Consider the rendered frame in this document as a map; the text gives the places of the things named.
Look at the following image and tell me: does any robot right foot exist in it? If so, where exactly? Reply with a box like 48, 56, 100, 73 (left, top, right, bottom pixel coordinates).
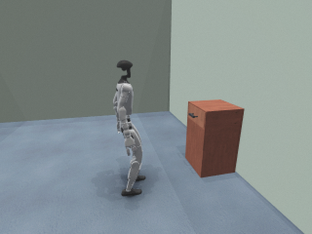
121, 188, 142, 197

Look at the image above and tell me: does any left robot upper arm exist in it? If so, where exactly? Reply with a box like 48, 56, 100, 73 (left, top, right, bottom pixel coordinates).
113, 93, 118, 107

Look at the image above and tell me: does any drawer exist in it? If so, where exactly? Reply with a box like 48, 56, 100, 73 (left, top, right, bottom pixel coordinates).
188, 103, 206, 129

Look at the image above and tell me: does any handle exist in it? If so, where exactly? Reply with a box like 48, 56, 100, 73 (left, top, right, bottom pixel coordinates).
188, 113, 198, 118

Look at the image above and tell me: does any robot left forearm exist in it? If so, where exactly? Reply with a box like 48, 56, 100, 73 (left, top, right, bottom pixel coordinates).
113, 104, 120, 123

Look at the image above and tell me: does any cabinet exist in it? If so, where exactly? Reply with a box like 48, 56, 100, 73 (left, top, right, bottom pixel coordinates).
185, 99, 245, 178

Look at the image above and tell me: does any robot right forearm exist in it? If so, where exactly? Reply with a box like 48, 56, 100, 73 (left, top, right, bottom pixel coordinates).
118, 107, 131, 137

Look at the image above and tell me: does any robot torso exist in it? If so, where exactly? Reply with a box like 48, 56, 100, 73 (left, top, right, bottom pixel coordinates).
116, 81, 134, 133

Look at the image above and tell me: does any right robot upper arm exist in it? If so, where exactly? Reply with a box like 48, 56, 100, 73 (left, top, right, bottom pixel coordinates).
117, 83, 132, 113

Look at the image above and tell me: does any robot right hand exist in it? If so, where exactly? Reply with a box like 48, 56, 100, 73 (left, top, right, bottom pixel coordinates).
124, 136, 137, 156

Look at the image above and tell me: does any robot left hand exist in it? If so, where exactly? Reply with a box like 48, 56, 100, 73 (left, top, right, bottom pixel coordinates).
116, 122, 121, 134

